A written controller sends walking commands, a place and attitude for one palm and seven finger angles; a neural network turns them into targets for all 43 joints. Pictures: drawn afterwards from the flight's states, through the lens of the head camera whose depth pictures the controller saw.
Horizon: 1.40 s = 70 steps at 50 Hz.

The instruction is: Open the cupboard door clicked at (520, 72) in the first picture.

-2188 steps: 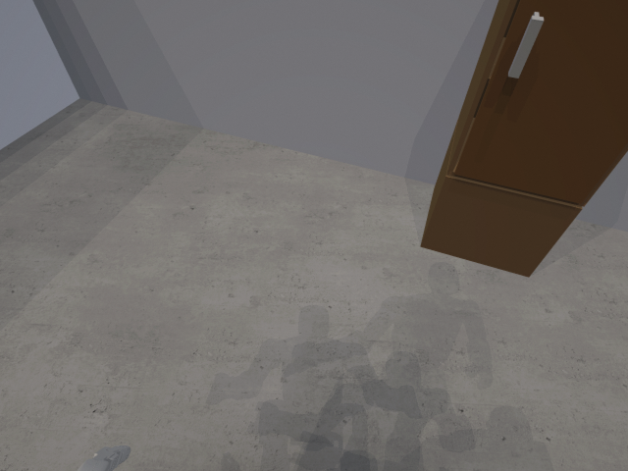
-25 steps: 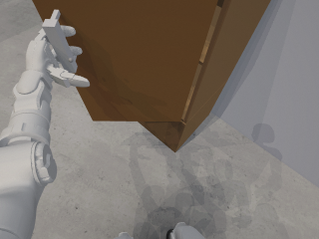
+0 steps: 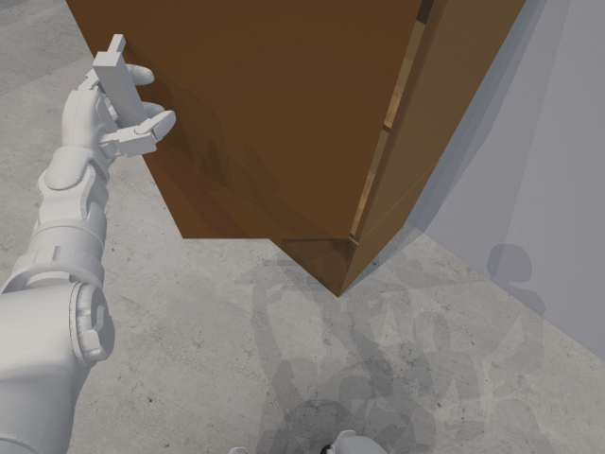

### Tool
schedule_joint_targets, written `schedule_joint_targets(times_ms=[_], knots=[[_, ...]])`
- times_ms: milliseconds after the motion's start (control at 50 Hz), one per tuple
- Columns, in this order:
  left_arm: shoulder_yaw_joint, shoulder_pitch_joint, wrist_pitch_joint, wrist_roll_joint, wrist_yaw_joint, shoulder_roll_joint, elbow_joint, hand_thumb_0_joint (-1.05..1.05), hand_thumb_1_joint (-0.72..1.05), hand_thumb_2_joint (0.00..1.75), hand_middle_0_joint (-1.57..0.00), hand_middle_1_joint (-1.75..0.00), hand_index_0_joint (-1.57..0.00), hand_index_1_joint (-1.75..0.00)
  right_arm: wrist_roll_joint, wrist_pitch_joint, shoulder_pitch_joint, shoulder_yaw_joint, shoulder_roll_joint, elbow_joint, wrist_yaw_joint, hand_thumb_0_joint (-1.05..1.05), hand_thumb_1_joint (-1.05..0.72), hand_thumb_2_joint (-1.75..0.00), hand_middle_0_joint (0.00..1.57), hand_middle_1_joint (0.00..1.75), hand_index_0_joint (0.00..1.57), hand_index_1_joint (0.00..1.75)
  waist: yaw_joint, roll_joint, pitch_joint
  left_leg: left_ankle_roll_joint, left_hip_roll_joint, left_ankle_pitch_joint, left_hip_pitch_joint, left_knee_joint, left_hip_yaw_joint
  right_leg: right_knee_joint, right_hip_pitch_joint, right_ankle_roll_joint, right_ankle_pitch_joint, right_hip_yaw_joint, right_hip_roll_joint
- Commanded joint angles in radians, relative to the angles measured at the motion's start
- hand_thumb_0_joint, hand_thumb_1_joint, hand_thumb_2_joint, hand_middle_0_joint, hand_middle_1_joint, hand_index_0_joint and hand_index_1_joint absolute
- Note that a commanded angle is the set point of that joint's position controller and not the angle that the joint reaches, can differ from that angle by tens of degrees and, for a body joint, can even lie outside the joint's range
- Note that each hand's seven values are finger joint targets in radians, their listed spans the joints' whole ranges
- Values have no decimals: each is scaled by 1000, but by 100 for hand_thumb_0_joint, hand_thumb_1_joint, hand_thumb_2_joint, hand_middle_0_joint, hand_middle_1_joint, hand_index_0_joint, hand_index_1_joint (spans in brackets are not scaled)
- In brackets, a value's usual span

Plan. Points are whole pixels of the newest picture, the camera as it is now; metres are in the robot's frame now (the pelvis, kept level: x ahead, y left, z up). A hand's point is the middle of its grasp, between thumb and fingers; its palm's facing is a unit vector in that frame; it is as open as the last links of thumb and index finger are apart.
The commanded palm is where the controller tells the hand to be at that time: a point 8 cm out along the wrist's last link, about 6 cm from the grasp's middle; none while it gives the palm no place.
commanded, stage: close the thumb around the handle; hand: left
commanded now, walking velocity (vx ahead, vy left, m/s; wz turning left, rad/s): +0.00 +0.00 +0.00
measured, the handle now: (132, 95) +0.56 +0.19 +0.13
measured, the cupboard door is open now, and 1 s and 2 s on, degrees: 44 72 85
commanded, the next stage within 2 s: pull the door open along its arc in 0.22 s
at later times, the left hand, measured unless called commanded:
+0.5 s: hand (143, 130) +0.50 +0.17 +0.12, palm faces -0.06 -1.00 -0.01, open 5.9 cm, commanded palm +0.46 +0.22 +0.12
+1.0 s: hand (176, 238) +0.34 +0.11 +0.12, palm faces +0.13 -0.99 +0.10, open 6.6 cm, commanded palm +0.28 +0.18 +0.12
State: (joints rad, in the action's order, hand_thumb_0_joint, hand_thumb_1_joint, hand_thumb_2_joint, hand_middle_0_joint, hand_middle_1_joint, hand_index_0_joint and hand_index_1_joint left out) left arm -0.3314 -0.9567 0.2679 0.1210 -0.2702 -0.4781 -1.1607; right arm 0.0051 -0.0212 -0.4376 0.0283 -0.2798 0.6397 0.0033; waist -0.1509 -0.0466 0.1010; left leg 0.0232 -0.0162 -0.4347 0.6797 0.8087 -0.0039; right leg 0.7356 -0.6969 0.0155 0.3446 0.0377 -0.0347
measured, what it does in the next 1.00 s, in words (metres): stands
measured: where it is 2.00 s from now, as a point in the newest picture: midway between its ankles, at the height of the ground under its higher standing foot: outside the picture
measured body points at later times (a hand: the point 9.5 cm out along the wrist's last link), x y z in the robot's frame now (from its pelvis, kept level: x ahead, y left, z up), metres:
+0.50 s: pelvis -0.01 +0.00 +0.00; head +0.09 +0.00 +0.44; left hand +0.50 +0.22 +0.12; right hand -0.01 -0.27 -0.11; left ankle -0.04 +0.10 -0.70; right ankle +0.00 -0.11 -0.70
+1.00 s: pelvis +0.00 +0.00 +0.02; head +0.02 -0.02 +0.47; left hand +0.33 +0.16 +0.12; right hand +0.16 -0.23 -0.08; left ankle -0.04 +0.10 -0.70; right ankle +0.00 -0.11 -0.70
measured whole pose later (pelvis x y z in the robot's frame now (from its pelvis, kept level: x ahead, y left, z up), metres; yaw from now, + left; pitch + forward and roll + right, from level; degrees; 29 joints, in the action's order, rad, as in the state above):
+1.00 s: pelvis +0.00 +0.00 +0.02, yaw -1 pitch +8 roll +0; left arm -0.08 -0.08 0.09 0.16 0.11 -0.03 -0.12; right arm -0.02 0.00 -0.24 0.01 -0.22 0.54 -0.03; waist -0.02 -0.05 0.12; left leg 0.02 -0.01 -0.39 0.39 0.65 -0.05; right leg 0.64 -0.45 0.01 0.33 -0.01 -0.03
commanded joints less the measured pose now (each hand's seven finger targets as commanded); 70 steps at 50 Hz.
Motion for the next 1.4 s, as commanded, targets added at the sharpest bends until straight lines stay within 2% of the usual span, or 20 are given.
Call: schedule_joint_targets(times_ms=[0,60,240,300,320,340,380,460,600,760,780,800,820,920,940,1060,1160,1320,1340,1380], knots=[[14,-530,82,17,-19,-172,234,0,90,90,-40,-135,-40,-135,-7,14,-149,-65,-167,-40,15,0,-90,-90,20,30,20,30,-42,-55,418,1,-3,540,-308,-47,47,-37,186,7,-450,-8,-18],[26,-545,90,10,-15,-163,240,0,90,90,-40,-135,-40,-135,-5,19,-148,-63,-165,-34,16,0,-90,-90,20,30,20,30,-41,-95,443,-2,0,555,-334,-43,53,-32,173,9,-443,-9,-15],[26,-586,97,1,-20,-182,181,0,90,90,-40,-135,-40,-135,-5,32,-144,-55,-169,-25,24,0,-90,-90,20,30,20,30,-55,-63,423,4,9,451,-281,-47,54,-35,171,8,-394,-15,-11],[1,-596,98,1,-25,-220,202,0,90,90,-40,-135,-40,-135,-5,36,-148,-57,-172,-24,26,0,-90,-90,20,30,20,30,-50,-73,464,5,9,464,-289,-40,52,-33,190,9,-415,-21,-9],[-74,-558,102,0,-26,-314,182,0,90,90,-40,-135,-40,-135,-4,32,-153,-55,-181,-30,31,0,-90,-90,20,30,20,30,-27,-62,477,7,10,479,-262,-36,49,-24,227,12,-438,-24,-9],[-71,-547,103,-2,-34,-322,193,0,90,90,-40,-135,-40,-135,-7,28,-148,-53,-178,-36,31,0,-90,-90,20,30,20,30,-25,-64,495,6,11,488,-258,-41,46,-22,250,10,-460,-29,-8],[-47,-485,95,4,-49,-277,180,0,90,90,-40,-135,-40,-135,-11,28,-133,-51,-170,-51,31,0,-90,-90,20,30,20,30,-17,-42,463,9,13,458,-231,-50,34,-29,264,8,-457,-26,-7],[-87,-393,105,27,-62,-302,266,0,90,90,-40,-135,-40,-135,-13,21,-115,-55,-170,-84,28,0,-90,-90,20,30,20,30,27,-86,514,6,10,509,-268,-56,23,-24,309,13,-495,-28,-10],[-84,-95,65,82,-78,-238,416,0,90,90,-40,-135,-40,-135,-33,14,-56,-62,-159,-151,23,0,-90,-90,20,30,20,30,84,-10,460,15,11,514,-227,-101,-8,-41,421,14,-563,-31,-4],[-16,347,1,148,-48,-63,793,0,90,90,-40,-135,-40,-135,-51,44,57,-67,-122,-225,5,0,-90,-90,20,30,20,30,146,16,392,14,5,613,-295,-149,-23,-65,490,11,-628,-22,11],[-156,378,-13,203,101,-44,917,0,90,90,-40,-135,-40,-135,-50,58,100,-69,-87,-232,-4,0,-90,-90,20,30,20,30,239,18,398,-5,15,604,-273,-154,-21,-80,501,10,-594,-4,5],[-39,479,-36,184,172,95,967,0,90,90,-40,-135,-40,-135,-48,70,125,-65,-79,-235,-16,0,-90,-90,20,30,20,30,206,6,356,-12,11,598,-302,-170,-30,-88,485,7,-569,5,3],[5,532,-45,178,220,152,1031,0,90,90,-40,-135,-40,-135,-52,80,145,-64,-74,-239,-24,0,-90,-90,20,30,20,30,204,-9,320,-18,8,612,-310,-176,-26,-99,472,9,-546,14,6],[64,750,-105,59,445,219,1285,0,90,90,-40,-135,-40,-135,-28,67,214,-68,-54,-237,-29,0,-90,-90,20,30,20,30,207,109,278,-21,1,558,-331,-206,-26,-106,521,7,-532,17,20],[115,785,-124,31,481,266,1346,0,90,90,-40,-135,-40,-135,-25,60,243,-63,-41,-245,-30,0,-90,-90,20,30,20,30,207,63,260,-22,0,546,-342,-216,-30,-111,518,9,-521,13,26],[219,952,-248,-87,671,351,1517,0,90,90,-40,-135,-40,-135,3,-11,353,-33,1,-260,-1,0,-90,-90,20,30,20,30,213,86,166,-18,12,386,-348,-255,-28,-175,560,15,-410,-14,44],[326,1008,-302,-136,737,433,1568,0,90,90,-40,-135,-40,-135,21,-51,398,-20,21,-259,16,0,-90,-90,20,30,20,30,205,87,119,-13,18,352,-388,-259,-22,-216,568,19,-381,-32,47],[571,831,-284,-195,761,607,1531,0,90,90,-40,-135,-40,-135,41,-39,425,-21,26,-233,18,0,-90,-90,20,30,20,30,140,89,70,-5,24,313,-435,-212,5,-240,480,8,-337,-42,69],[559,725,-276,-205,770,579,1513,0,90,90,-40,-135,-40,-135,41,-35,419,-20,22,-216,23,0,-90,-90,20,30,20,30,126,104,85,-4,28,300,-429,-210,14,-233,467,6,-317,-43,72],[533,752,-268,-203,765,562,1469,0,76,84,-39,-134,-39,-134,44,-28,415,-23,25,-212,31,0,-90,-90,20,30,20,30,144,129,113,-2,33,290,-424,-207,14,-242,491,-5,-335,-60,83]])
